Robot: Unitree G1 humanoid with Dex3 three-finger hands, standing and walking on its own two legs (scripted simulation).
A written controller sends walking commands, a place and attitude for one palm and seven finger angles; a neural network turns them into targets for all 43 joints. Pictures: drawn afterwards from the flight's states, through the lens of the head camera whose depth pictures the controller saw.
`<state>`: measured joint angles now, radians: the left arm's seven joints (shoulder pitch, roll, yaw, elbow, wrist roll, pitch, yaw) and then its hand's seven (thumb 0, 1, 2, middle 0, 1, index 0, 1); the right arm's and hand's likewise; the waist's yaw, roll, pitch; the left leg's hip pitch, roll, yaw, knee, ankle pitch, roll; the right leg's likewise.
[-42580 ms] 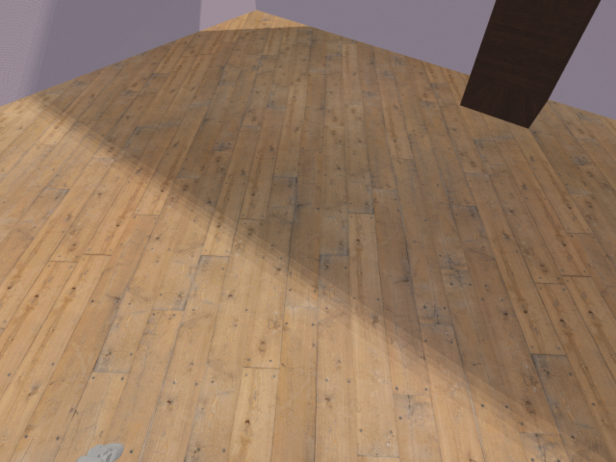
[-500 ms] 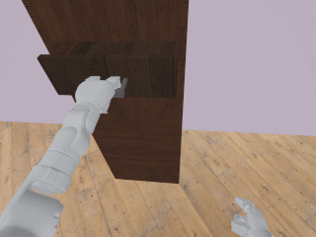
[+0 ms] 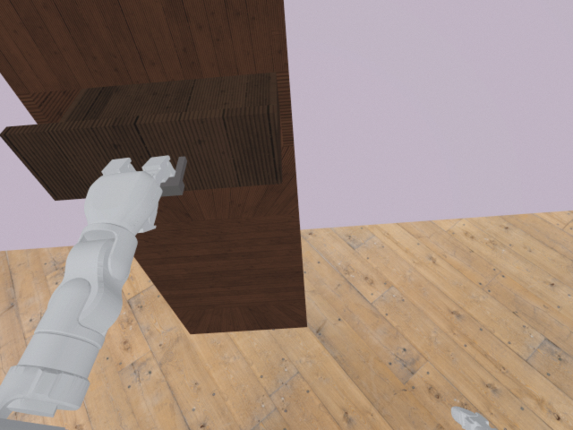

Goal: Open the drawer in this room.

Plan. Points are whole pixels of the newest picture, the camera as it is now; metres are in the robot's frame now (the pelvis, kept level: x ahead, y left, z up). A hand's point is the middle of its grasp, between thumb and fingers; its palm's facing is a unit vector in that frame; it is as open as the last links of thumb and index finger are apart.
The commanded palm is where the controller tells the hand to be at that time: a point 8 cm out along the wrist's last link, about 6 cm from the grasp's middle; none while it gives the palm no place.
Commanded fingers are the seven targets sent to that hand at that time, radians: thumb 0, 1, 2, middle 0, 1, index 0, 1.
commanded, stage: pull the drawer open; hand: left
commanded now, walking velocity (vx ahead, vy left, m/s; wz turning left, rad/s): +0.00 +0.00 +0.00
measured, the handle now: (146, 177) +0.44 +0.21 +0.14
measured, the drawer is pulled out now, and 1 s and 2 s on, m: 0.11 0.22 0.30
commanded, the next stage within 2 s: open the thumb to release the handle in 2.00 s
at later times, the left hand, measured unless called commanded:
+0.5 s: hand (137, 239) +0.34 +0.21 +0.12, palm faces +0.02 -0.06 -1.00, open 5.4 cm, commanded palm +0.32 +0.22 +0.17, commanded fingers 0.00 0.90 0.90 -0.40 -1.35 -0.40 -1.35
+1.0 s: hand (124, 291) +0.27 +0.20 +0.11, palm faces +0.10 -0.13 -0.99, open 5.7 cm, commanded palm +0.21 +0.21 +0.17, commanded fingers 0.00 0.90 0.90 -0.40 -1.35 -0.40 -1.35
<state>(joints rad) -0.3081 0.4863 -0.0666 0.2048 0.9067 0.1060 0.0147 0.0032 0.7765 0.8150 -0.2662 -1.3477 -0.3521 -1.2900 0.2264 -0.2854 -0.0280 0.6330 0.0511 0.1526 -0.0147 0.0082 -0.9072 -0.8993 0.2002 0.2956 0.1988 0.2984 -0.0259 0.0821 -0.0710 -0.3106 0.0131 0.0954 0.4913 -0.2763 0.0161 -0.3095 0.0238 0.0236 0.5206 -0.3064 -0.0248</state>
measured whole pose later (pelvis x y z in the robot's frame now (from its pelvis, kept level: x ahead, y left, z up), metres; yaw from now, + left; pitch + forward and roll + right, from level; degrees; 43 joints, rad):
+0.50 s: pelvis +0.00 -0.01 +0.00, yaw +5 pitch +3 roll +1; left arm -0.36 0.43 -0.23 0.17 0.92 0.16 -0.06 -0.01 0.73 0.84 -0.36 -1.35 -0.41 -1.34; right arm 0.03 -0.23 0.05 0.63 0.04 0.15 -0.04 0.00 -0.91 -0.90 0.20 0.30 0.20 0.30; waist 0.08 0.08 -0.07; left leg -0.28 -0.01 0.02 0.50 -0.28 0.01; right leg -0.24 0.01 -0.05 0.52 -0.33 -0.03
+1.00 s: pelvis +0.01 +0.00 +0.00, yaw +1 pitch +3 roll +1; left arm 0.20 0.47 -0.07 -0.33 0.87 0.14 0.04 0.01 0.76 0.82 -0.26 -1.35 -0.37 -1.27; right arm 0.12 -0.29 -0.02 0.61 0.03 0.13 0.03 0.01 -0.91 -0.90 0.20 0.30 0.20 0.30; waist 0.04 0.10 -0.07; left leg -0.26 0.01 0.08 0.49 -0.29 0.01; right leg -0.25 0.02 0.01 0.52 -0.33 -0.02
